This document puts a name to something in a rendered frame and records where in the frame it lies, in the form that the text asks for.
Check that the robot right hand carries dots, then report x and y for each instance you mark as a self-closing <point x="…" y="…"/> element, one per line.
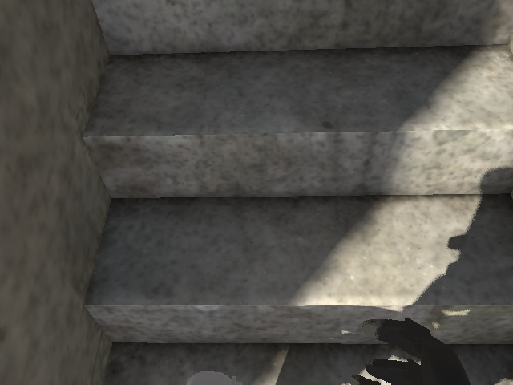
<point x="440" y="364"/>

